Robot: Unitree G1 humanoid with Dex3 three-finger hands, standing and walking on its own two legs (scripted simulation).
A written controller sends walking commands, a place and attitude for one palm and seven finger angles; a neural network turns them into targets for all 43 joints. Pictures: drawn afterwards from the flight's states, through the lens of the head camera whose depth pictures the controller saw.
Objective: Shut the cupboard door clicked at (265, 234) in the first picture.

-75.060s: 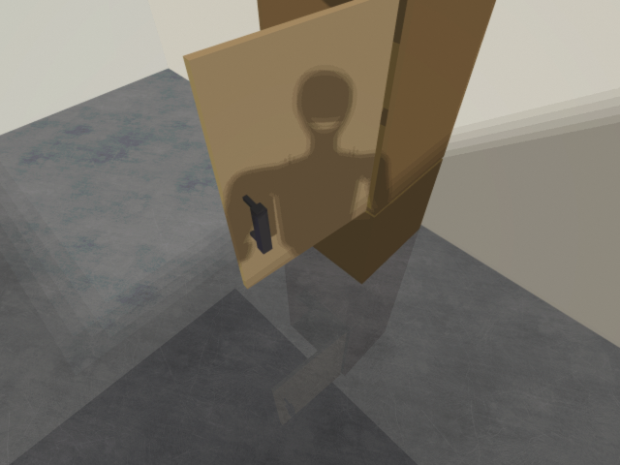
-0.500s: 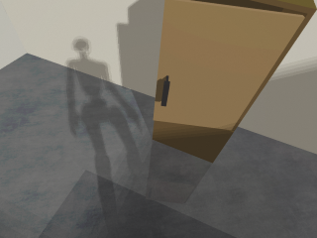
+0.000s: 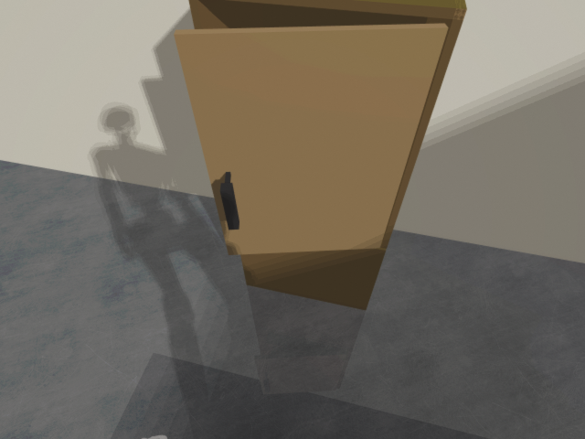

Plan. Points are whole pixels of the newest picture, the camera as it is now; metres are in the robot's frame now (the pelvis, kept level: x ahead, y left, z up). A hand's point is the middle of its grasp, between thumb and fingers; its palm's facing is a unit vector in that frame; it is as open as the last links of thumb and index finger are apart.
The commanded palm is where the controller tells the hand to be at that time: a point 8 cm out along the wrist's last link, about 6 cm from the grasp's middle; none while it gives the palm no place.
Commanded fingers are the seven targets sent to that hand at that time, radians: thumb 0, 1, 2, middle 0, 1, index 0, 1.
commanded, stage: take the last steps up to it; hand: left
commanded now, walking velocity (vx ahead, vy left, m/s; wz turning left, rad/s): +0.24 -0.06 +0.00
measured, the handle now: (231, 200) +0.61 +0.15 -0.10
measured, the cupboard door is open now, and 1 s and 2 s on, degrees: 17 17 17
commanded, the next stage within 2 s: come to a stop and stand still in 0.26 s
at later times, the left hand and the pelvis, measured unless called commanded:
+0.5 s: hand (205, 432) +0.17 +0.15 -0.17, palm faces +0.06 -0.98 -0.17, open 7.3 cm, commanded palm none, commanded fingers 0.00 0.90 0.90 -0.20 -0.30 -0.20 -0.30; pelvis +0.15 -0.03 +0.00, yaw +1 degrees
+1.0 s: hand (208, 398) +0.22 +0.15 -0.18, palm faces +0.07 -0.97 -0.21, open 7.3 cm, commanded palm none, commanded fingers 0.00 0.90 0.90 -0.20 -0.30 -0.20 -0.30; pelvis +0.15 -0.05 +0.00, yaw +1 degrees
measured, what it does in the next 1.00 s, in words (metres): walks ahead: left foot, then right foot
